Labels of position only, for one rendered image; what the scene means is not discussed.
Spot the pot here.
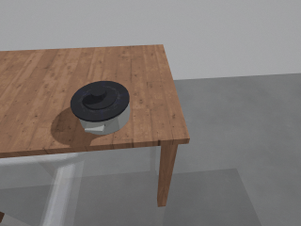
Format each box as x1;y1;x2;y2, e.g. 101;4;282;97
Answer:
79;103;131;135

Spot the table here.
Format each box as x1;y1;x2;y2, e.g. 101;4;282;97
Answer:
0;44;190;223

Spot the knob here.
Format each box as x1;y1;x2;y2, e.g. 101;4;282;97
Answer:
90;86;107;100

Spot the lid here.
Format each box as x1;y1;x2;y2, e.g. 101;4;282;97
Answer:
70;80;130;122

